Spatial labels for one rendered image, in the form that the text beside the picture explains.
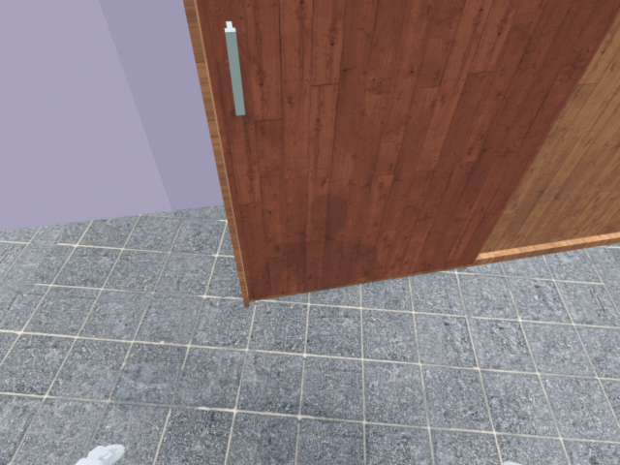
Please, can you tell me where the wardrobe door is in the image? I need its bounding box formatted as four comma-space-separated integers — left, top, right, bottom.
480, 13, 620, 253
197, 0, 620, 299

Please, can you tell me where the robot left hand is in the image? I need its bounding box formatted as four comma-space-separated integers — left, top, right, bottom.
76, 445, 125, 465

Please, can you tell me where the handle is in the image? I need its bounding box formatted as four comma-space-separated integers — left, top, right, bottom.
225, 21, 245, 115

